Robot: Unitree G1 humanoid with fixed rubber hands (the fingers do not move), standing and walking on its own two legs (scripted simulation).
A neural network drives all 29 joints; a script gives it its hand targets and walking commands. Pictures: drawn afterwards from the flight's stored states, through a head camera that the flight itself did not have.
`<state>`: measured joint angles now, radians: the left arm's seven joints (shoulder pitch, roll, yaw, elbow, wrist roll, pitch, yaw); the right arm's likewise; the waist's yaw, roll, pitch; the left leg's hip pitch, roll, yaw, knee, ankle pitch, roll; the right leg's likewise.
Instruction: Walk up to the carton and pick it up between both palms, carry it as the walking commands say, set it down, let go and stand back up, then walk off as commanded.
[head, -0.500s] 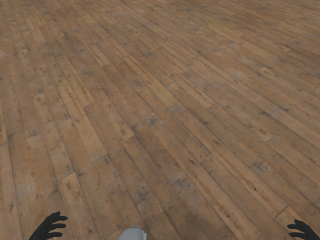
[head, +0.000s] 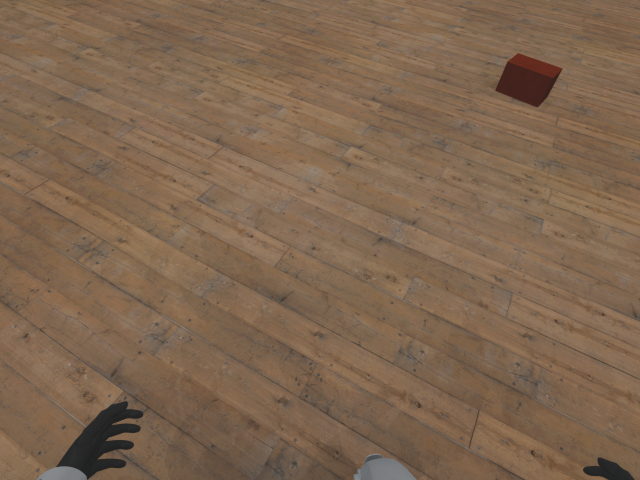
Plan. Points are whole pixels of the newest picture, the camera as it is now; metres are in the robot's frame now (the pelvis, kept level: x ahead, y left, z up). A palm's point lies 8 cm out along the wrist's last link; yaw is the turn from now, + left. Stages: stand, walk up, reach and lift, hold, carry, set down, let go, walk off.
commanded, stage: walk up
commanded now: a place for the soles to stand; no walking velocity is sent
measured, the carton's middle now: (527, 80) +2.31 -1.57 -0.67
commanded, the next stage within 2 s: none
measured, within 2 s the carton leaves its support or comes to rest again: neither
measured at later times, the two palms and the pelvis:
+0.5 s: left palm (164, 283) +0.47 +0.24 -0.10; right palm (569, 306) +0.34 -0.39 -0.02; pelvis +0.27 -0.03 +0.00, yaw -12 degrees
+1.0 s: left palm (222, 183) +0.74 +0.16 -0.11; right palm (537, 212) +0.55 -0.45 -0.04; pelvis +0.52 -0.09 -0.01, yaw -21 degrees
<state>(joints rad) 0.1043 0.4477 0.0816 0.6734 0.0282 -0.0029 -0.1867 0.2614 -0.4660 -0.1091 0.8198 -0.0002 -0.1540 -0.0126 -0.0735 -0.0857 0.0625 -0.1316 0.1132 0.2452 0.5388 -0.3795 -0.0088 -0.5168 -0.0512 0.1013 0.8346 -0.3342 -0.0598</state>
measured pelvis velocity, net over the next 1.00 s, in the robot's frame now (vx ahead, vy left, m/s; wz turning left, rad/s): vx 0.52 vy -0.09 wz -0.37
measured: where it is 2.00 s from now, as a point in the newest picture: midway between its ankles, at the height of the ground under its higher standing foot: (381, 278)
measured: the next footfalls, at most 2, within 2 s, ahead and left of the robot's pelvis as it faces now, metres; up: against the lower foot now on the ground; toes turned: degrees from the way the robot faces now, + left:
right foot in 0.10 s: +0.19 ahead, -0.18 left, +0.00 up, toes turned -1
left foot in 0.34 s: +0.30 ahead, +0.09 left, +0.00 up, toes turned +0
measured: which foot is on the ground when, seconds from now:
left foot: down 0.00-0.12, up 0.14-0.32, down 0.34-0.70, up 0.72-0.90, down 0.92-1.00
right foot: up 0.00-0.08, down 0.10-0.36, up 0.38-0.66, down 0.68-0.92, up 0.94-1.00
